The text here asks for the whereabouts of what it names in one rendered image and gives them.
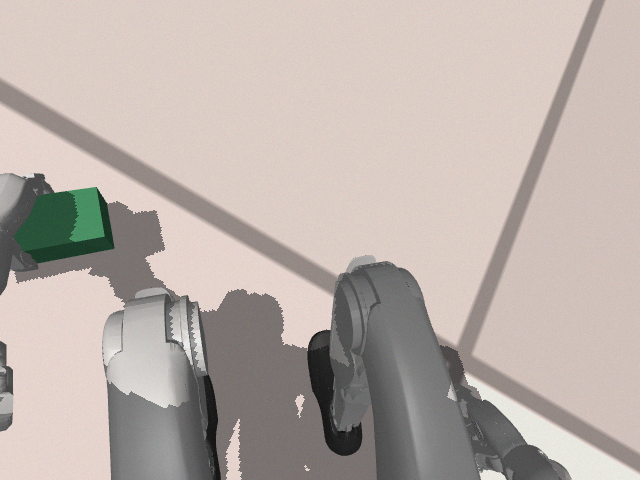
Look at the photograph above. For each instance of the carton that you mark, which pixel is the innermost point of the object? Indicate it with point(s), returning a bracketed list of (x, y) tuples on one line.
[(66, 224)]

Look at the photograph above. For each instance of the right robot hand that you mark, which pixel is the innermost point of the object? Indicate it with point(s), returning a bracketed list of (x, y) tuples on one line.
[(492, 435)]

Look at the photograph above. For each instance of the left robot foot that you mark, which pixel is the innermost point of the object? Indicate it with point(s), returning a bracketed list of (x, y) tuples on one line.
[(211, 428)]

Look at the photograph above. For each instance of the left robot hand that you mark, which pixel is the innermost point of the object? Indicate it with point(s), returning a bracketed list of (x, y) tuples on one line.
[(18, 194)]

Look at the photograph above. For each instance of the right robot arm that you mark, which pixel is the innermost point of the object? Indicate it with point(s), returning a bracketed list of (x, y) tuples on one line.
[(527, 462)]

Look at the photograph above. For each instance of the right robot foot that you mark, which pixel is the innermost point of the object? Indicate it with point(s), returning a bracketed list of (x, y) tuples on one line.
[(322, 378)]

